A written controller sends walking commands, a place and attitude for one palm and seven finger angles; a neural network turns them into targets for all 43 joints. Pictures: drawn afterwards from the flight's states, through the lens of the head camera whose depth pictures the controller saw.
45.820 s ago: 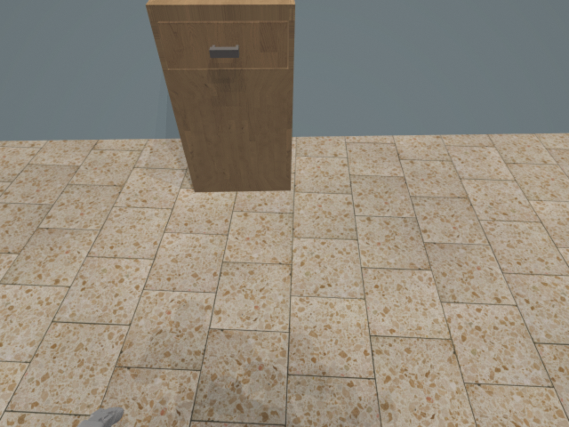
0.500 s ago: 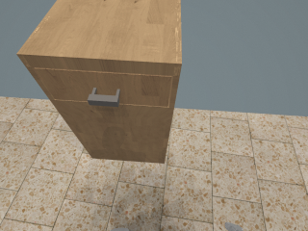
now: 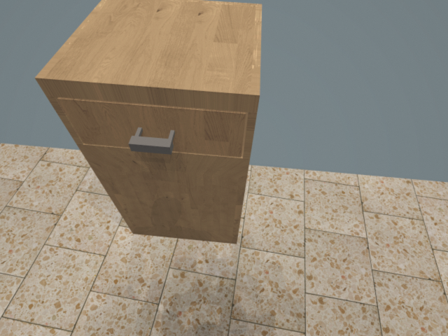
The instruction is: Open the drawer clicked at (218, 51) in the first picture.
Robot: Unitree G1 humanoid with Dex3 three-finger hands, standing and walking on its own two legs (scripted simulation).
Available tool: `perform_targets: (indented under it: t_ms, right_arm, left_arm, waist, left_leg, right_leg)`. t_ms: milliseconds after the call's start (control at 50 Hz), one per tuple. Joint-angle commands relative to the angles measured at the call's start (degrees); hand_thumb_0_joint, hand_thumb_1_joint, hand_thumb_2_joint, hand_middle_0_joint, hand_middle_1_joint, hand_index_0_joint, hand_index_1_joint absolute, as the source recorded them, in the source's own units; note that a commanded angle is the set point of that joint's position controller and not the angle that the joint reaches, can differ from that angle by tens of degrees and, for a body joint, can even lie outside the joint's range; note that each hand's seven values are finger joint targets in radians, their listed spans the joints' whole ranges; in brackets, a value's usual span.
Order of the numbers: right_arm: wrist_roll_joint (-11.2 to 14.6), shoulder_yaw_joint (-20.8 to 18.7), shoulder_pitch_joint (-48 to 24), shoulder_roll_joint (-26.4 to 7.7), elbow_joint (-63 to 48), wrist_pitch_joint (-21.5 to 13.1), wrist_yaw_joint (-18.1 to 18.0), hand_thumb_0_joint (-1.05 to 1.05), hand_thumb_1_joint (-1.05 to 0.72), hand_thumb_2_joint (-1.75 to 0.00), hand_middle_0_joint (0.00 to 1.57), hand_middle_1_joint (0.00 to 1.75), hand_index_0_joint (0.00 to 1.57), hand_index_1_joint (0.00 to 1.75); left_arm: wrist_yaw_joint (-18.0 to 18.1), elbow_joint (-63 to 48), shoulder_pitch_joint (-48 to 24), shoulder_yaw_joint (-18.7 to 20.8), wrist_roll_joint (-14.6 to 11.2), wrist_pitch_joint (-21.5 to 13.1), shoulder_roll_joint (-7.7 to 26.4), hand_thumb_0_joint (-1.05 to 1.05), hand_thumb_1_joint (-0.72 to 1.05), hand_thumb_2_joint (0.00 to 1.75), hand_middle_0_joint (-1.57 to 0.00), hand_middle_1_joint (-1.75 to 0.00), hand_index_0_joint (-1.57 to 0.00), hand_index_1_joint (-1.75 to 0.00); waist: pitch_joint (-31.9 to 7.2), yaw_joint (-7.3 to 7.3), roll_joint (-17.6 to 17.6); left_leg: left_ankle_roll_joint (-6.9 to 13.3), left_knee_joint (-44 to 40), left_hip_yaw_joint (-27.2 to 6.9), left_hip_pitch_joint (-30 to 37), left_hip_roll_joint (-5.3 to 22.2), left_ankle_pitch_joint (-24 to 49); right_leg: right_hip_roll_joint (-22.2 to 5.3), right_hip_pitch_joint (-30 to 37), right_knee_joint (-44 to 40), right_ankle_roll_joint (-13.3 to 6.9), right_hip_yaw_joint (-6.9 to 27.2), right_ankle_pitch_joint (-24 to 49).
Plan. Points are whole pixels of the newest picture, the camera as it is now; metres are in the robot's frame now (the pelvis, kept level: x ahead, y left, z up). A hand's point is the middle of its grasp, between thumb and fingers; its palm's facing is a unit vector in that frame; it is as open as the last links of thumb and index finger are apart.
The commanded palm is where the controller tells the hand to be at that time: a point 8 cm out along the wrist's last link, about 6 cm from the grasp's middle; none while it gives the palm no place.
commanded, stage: come to a stop and stand still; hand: left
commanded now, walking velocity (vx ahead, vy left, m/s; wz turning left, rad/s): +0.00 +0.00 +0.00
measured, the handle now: (153, 138) +0.55 +0.22 -0.04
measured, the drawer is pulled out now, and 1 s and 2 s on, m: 0.00 0.00 0.00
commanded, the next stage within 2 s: look again from close up in 0.82 s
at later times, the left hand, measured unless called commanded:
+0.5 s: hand out of the picture +0.03 +0.21 -0.17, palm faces -0.01 -0.98 -0.20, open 7.4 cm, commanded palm none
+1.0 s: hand out of the picture +0.05 +0.20 -0.17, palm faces -0.03 -0.98 -0.21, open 7.4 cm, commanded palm none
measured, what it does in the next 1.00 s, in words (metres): stands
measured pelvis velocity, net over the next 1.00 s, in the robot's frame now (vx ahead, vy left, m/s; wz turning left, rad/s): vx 0.02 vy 0.02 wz -0.04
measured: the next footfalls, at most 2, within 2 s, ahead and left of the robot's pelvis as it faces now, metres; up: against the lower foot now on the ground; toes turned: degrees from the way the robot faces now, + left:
none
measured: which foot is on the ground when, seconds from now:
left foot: down 0.00-1.00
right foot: down 0.00-1.00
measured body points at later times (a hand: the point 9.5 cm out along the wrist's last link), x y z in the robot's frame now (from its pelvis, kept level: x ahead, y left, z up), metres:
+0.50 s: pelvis +0.01 +0.03 +0.01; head +0.04 +0.03 +0.46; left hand +0.03 +0.26 -0.15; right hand +0.02 -0.20 -0.15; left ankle -0.01 +0.13 -0.74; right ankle +0.01 -0.12 -0.74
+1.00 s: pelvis +0.02 +0.02 +0.00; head +0.05 +0.02 +0.45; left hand +0.06 +0.25 -0.15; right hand +0.03 -0.21 -0.15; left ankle -0.01 +0.13 -0.74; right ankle +0.01 -0.12 -0.74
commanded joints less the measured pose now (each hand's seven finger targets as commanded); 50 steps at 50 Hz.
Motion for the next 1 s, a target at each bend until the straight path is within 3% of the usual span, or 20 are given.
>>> perform_targets:
  t_ms: [0,20,60,160,360,420,880,900,920,940,980]
  right_arm:
    - [-0.9,-0.7,-0.2,-8.6,-2.7,-0.9,-0.3,0.00,-0.90,-0.90,0.20,0.30,0.20,0.30]
    - [-0.5,-0.5,-0.1,-6.7,-2.1,-1.3,-0.1,0.00,-0.90,-0.90,0.20,0.30,0.20,0.30]
    - [-0.3,-0.1,1.9,-6.3,-1.3,-1.6,-0.4,0.00,-0.90,-0.90,0.20,0.30,0.20,0.30]
    - [0.0,0.1,4.3,-5.2,-0.5,-2.2,-0.6,0.00,-0.90,-0.90,0.20,0.30,0.20,0.30]
    - [0.2,0.6,6.9,-3.8,1.5,-2.8,-1.1,0.00,-0.90,-0.90,0.20,0.30,0.20,0.30]
    - [0.1,0.7,7.6,-3.6,2.2,-2.9,-1.2,0.00,-0.90,-0.90,0.20,0.30,0.20,0.30]
    - [0.1,0.6,9.2,-2.4,3.6,-3.0,-1.6,0.00,-0.90,-0.90,0.20,0.30,0.20,0.30]
    - [0.6,0.7,4.9,-3.8,0.2,-4.1,-0.9,0.00,-0.90,-0.90,0.20,0.30,0.20,0.30]
    - [0.1,0.8,8.6,-1.6,-1.0,-3.7,-0.6,0.00,-0.90,-0.90,0.20,0.30,0.20,0.30]
    - [0.0,1.0,8.6,-1.0,-0.7,-4.0,-0.7,0.00,-0.90,-0.90,0.20,0.30,0.20,0.30]
    - [-0.3,1.4,10.1,-2.3,-1.1,-3.8,-0.4,0.00,-0.90,-0.90,0.20,0.30,0.20,0.30]
  left_arm:
    - [0.4,-2.0,3.5,1.1,0.5,-0.5,5.6,0.00,0.90,0.90,-0.20,-0.30,-0.20,-0.30]
    - [0.2,-1.2,0.8,1.3,0.7,-0.1,7.3,0.00,0.90,0.90,-0.20,-0.30,-0.20,-0.30]
    - [0.1,-0.8,1.0,1.3,0.4,-0.2,7.4,0.00,0.90,0.90,-0.20,-0.30,-0.20,-0.30]
    - [0.2,1.6,2.6,0.6,0.4,-0.9,7.2,0.00,0.90,0.90,-0.20,-0.30,-0.20,-0.30]
    - [0.6,4.0,4.6,0.0,0.3,-1.2,6.3,0.00,0.90,0.90,-0.20,-0.30,-0.20,-0.30]
    - [0.7,4.3,4.8,-0.1,0.1,-1.2,6.3,0.00,0.90,0.90,-0.20,-0.30,-0.20,-0.30]
    - [0.9,4.3,4.5,0.4,0.0,-1.7,6.0,0.00,0.90,0.90,-0.20,-0.30,-0.20,-0.30]
    - [3.5,6.1,9.4,-0.7,0.5,-3.1,5.3,0.00,0.90,0.90,-0.20,-0.30,-0.20,-0.30]
    - [2.9,3.4,7.2,-0.4,0.1,-3.6,7.9,0.00,0.90,0.90,-0.20,-0.30,-0.20,-0.30]
    - [2.3,3.1,5.4,-0.8,0.1,-3.5,6.7,0.00,0.90,0.90,-0.20,-0.30,-0.20,-0.30]
    - [1.8,2.8,5.8,-1.2,0.1,-3.1,5.9,0.00,0.90,0.90,-0.20,-0.30,-0.20,-0.30]
  waist:
    - [-3.2,2.13,2.4]
    - [-1.0,1.01,4.1]
    - [-1.5,0.65,8.0]
    - [-4.9,0.31,2.2]
    - [-3.4,-0.11,-0.4]
    - [-3.9,-0.07,1.0]
    - [-3.8,-0.37,0.9]
    - [-6.4,1.34,2.3]
    - [-9.4,-1.18,3.3]
    - [-7.5,-0.95,5.3]
    - [-9.3,-0.79,4.8]
  left_leg:
    - [4.2,-9.1,-7.1,-9.3,9.2,-7.9]
    - [2.6,-9.6,-5.9,-8.7,5.4,-5.9]
    - [2.2,-10.7,-5.5,-6.6,5.7,-2.6]
    - [2.0,-9.2,-4.0,-2.0,5.0,1.7]
    - [2.0,-8.5,-2.5,1.1,4.8,10.3]
    - [1.9,-8.4,-2.3,1.3,4.6,12.0]
    - [1.7,-7.2,-1.2,3.0,4.3,16.2]
    - [0.5,4.5,1.3,1.9,5.2,22.9]
    - [0.8,1.1,0.0,0.4,2.6,7.9]
    - [1.4,-1.8,-0.6,0.3,3.0,9.0]
    - [2.5,-0.9,-0.9,0.7,4.6,14.8]
  right_leg:
    - [-2.7,5.8,-7.0,0.7,3.6,-4.0]
    - [-3.6,4.4,-7.0,-0.2,4.8,-0.4]
    - [-3.4,4.6,-6.6,-0.5,4.4,1.5]
    - [-4.2,5.5,-8.6,-0.3,5.0,4.7]
    - [-4.8,4.9,-9.1,-0.1,4.9,9.5]
    - [-5.0,5.9,-8.8,0.0,4.8,10.7]
    - [-5.0,7.0,-8.5,-0.7,4.4,16.1]
    - [-7.8,6.3,-4.9,-0.7,7.7,34.7]
    - [-8.7,8.3,-3.3,-2.3,8.2,28.1]
    - [-7.4,6.1,-2.3,-2.5,7.5,23.0]
    - [-4.5,6.3,-1.4,-2.2,4.8,13.1]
